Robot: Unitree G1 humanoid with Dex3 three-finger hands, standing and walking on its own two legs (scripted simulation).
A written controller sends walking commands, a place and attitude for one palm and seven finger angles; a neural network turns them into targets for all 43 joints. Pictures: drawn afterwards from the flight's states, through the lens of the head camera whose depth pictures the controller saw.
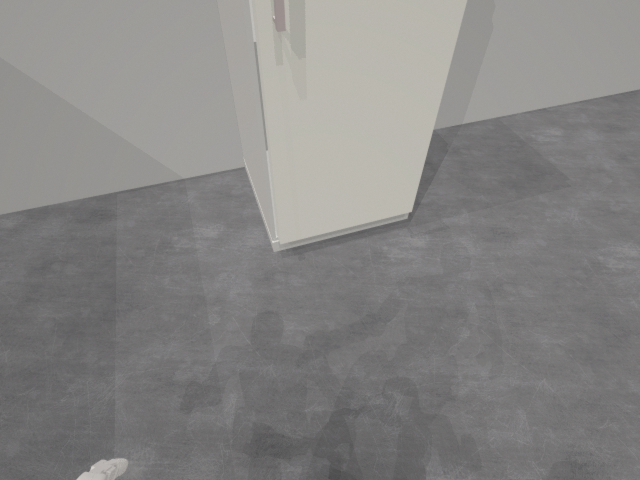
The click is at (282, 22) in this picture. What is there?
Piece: fridge door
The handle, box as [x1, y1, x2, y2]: [273, 0, 285, 31]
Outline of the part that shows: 274,0 275,15 273,16 273,21 275,23 275,27 277,31 285,30 283,0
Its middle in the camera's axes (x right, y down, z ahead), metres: -0.10 -0.60 +0.80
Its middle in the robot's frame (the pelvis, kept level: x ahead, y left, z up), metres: +1.02 +0.16 +0.27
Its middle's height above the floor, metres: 1.04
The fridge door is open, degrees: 0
